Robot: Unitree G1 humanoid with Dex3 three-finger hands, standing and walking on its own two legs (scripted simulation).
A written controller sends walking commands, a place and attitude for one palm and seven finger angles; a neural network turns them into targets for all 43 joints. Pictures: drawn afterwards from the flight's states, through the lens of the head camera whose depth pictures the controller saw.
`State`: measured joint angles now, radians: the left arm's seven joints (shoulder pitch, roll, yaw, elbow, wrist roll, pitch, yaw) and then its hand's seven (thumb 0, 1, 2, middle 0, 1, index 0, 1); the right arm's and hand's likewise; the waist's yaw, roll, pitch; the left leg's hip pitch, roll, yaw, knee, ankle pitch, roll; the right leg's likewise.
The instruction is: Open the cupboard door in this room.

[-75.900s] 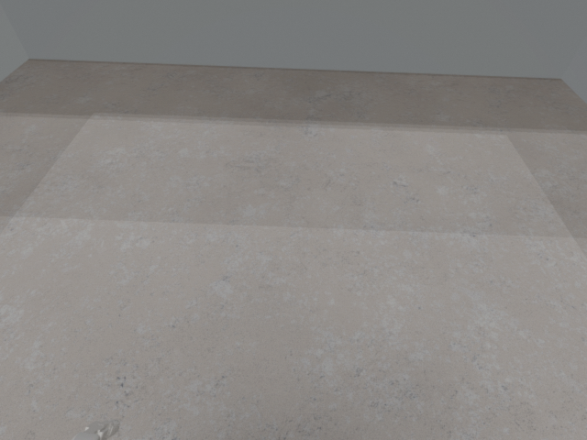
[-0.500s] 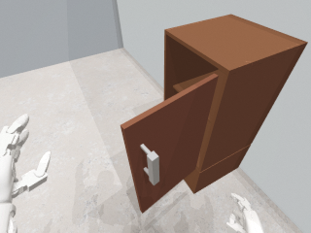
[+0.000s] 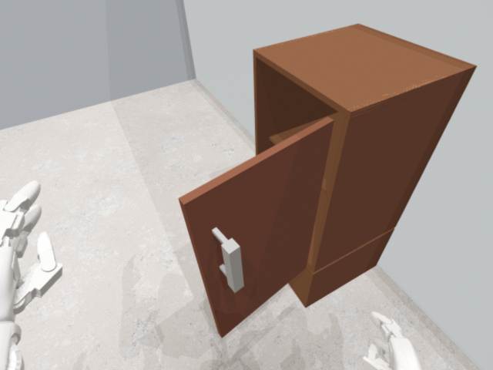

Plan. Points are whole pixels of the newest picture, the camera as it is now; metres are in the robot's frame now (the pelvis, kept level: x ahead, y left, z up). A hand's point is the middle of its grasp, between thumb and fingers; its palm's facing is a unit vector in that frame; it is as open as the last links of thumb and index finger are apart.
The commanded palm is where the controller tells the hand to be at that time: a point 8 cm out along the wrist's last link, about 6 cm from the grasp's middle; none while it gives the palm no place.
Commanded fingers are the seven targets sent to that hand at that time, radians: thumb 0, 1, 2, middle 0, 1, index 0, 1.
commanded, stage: step back with the hand held close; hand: left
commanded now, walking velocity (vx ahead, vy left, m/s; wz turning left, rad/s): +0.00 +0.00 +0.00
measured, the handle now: (227, 259) +0.33 +0.09 -0.03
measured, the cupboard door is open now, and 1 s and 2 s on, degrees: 100 100 100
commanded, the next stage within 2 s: stop stepping back and stand still in 1.20 s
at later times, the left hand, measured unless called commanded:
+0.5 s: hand (32, 293) +0.15 +0.27 +0.16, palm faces +0.35 -0.77 -0.53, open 7.4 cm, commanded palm +0.09 +0.31 +0.17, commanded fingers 0.00 0.90 0.90 -0.20 -0.30 -0.20 -0.30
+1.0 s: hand out of the picture +0.04 +0.31 +0.16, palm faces +0.47 -0.70 -0.54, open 7.4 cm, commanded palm -0.03 +0.34 +0.17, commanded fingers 0.00 0.90 0.90 -0.20 -0.30 -0.20 -0.30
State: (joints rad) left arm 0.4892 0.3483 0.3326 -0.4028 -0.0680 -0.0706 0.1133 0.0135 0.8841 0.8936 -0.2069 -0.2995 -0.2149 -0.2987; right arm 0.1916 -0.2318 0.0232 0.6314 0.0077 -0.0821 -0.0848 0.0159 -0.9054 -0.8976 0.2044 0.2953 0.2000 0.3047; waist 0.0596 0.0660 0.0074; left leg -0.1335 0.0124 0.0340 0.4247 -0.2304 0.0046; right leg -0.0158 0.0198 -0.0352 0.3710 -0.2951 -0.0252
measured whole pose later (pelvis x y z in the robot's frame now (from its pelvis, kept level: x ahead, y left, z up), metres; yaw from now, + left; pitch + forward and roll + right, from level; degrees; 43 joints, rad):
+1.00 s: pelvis -0.14 +0.03 -0.02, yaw +5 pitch +3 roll -3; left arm 0.57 0.44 0.47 -0.55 -0.05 -0.22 0.15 0.01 0.89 0.89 -0.21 -0.30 -0.22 -0.30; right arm 0.15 -0.22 0.00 0.60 -0.01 -0.07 -0.06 0.02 -0.90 -0.90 0.21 0.30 0.20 0.31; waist 0.02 0.06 0.05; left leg -0.53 0.01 0.01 0.48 -0.04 0.04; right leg -0.22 0.11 0.03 0.52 -0.36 -0.05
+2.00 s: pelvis -0.25 +0.01 +0.00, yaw -1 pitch +3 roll +0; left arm 0.59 0.44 0.41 -0.44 -0.05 -0.16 0.15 0.01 0.88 0.89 -0.21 -0.30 -0.22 -0.30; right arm 0.22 -0.20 0.02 0.66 -0.01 -0.11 -0.06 0.01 -0.90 -0.90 0.21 0.30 0.20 0.31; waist -0.01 0.02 -0.02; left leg -0.32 0.03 0.07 0.47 -0.19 0.00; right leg -0.12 0.08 -0.06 0.39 -0.32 -0.09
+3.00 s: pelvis -0.27 +0.02 -0.01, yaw +2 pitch -2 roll -1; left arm 0.36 0.14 0.01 1.06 0.01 0.04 0.02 0.01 0.93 0.89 -0.20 -0.30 -0.21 -0.30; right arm 0.28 -0.16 0.01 1.04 -0.02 0.05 -0.05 0.01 -0.91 -0.90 0.20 0.29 0.20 0.30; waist 0.02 -0.03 0.12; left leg -0.28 0.01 0.01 0.56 -0.25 0.01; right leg -0.10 0.08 -0.12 0.45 -0.33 -0.09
